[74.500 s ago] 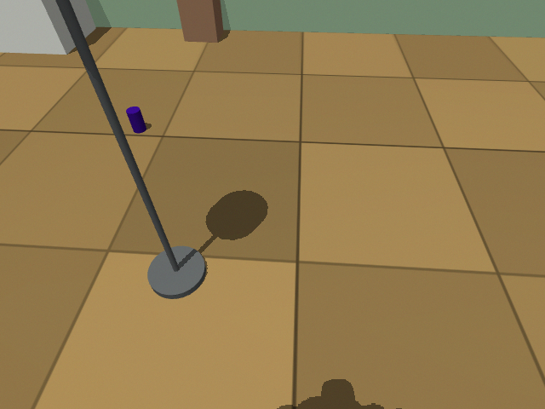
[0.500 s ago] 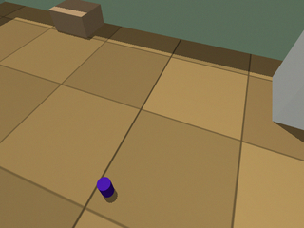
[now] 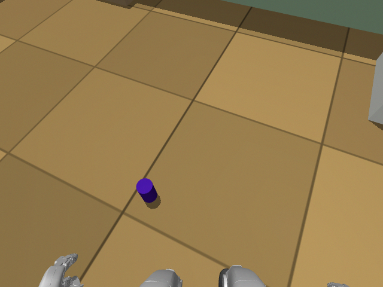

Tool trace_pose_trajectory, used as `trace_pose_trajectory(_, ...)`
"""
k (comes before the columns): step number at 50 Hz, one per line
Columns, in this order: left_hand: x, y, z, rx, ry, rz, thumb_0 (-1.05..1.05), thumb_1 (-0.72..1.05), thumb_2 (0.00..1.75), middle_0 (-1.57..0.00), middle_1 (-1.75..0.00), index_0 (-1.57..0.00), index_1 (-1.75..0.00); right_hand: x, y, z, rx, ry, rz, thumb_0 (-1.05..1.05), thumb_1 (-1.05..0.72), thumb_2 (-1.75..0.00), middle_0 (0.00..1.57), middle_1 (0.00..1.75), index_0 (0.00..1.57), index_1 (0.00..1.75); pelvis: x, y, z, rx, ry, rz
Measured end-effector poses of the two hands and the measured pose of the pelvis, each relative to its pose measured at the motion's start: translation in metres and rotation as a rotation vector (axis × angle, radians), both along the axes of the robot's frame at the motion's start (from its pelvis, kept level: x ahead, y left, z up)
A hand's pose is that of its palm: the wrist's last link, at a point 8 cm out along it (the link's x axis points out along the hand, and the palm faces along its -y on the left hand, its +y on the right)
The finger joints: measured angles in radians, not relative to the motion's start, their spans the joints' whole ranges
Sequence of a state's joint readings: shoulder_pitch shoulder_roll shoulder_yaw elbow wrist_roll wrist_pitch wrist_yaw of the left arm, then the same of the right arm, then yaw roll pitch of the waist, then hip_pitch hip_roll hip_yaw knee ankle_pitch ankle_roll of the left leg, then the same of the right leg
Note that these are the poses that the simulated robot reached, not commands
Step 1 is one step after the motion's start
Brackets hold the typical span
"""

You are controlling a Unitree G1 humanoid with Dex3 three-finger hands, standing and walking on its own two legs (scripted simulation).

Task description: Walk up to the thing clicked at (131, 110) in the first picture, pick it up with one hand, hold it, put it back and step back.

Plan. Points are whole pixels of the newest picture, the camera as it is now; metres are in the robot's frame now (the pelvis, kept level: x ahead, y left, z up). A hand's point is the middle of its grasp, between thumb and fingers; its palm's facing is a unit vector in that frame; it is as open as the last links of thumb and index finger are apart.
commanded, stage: step back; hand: left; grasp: from above
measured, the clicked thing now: (147, 190) +0.56 +0.27 -0.69
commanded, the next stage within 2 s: none
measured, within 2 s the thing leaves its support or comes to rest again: neither
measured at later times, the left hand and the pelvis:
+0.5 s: hand out of the picture -0.04 +0.27 -0.15, palm faces -0.09 -0.90 -0.42, open 7.3 cm; pelvis -0.14 +0.01 -0.01, yaw -4 degrees
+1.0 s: hand out of the picture -0.17 +0.30 -0.15, palm faces -0.05 -0.93 -0.36, open 7.3 cm; pelvis -0.30 +0.05 +0.01, yaw -3 degrees
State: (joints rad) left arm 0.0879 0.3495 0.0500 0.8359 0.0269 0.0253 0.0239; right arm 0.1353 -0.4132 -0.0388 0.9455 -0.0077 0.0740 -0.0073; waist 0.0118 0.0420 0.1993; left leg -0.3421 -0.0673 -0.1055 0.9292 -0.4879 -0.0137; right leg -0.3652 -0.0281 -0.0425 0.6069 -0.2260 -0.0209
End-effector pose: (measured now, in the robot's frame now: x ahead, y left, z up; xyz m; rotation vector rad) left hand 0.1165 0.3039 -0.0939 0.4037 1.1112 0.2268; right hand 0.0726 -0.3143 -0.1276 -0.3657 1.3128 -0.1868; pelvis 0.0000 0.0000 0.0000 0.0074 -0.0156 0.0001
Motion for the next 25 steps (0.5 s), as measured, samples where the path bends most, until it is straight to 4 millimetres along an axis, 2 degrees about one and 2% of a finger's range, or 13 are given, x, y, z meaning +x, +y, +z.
trace_pose_trajectory(4,-0.014,0.016,-0.018,-0.030,-0.029,0.002,0.00,0.90,0.90,-0.20,-0.30,-0.21,-0.30,-0.021,0.013,0.003,-0.028,-0.011,0.023,0.01,-0.91,-0.90,0.20,0.29,0.20,0.30,-0.024,0.012,-0.010,0.007,-0.023,0.020)
trace_pose_trajectory(6,-0.026,0.021,-0.023,-0.045,-0.017,0.011,0.00,0.90,0.90,-0.20,-0.30,-0.21,-0.30,-0.033,0.021,0.010,-0.028,-0.022,0.026,0.01,-0.91,-0.90,0.20,0.29,0.20,0.30,-0.035,0.017,-0.008,0.022,-0.038,0.001)
trace_pose_trajectory(10,-0.053,0.023,-0.020,-0.062,0.029,0.020,0.00,0.90,0.90,-0.20,-0.30,-0.21,-0.30,-0.053,0.028,0.028,-0.035,-0.053,0.016,0.01,-0.90,-0.90,0.21,0.30,0.20,0.30,-0.050,0.022,0.003,-0.029,-0.028,0.006)
trace_pose_trajectory(15,-0.088,0.027,-0.016,-0.057,0.048,0.020,0.00,0.90,0.90,-0.20,-0.30,-0.21,-0.30,-0.062,0.026,0.037,-0.051,-0.115,0.005,0.01,-0.90,-0.90,0.21,0.30,0.20,0.30,-0.073,0.023,0.007,-0.028,-0.012,-0.034)
trace_pose_trajectory(20,-0.122,0.025,-0.018,-0.025,0.081,-0.014,0.00,0.91,0.90,-0.20,-0.30,-0.21,-0.30,-0.074,0.019,0.028,-0.036,-0.200,-0.002,0.01,-0.90,-0.90,0.21,0.30,0.20,0.30,-0.105,0.018,-0.002,-0.012,-0.025,-0.082)
trace_pose_trajectory(23,-0.142,0.018,-0.018,-0.001,0.084,-0.031,0.00,0.91,0.90,-0.20,-0.30,-0.21,-0.30,-0.089,0.011,0.014,-0.011,-0.228,-0.019,0.01,-0.90,-0.90,0.21,0.30,0.20,0.30,-0.126,0.012,-0.011,-0.015,-0.043,-0.098)
trace_pose_trajectory(25,-0.157,0.010,-0.012,0.000,0.081,-0.037,0.00,0.91,0.90,-0.20,-0.30,-0.21,-0.30,-0.104,0.008,0.006,0.009,-0.222,-0.042,0.01,-0.90,-0.90,0.21,0.30,0.20,0.30,-0.138,0.010,-0.009,-0.054,-0.059,-0.079)
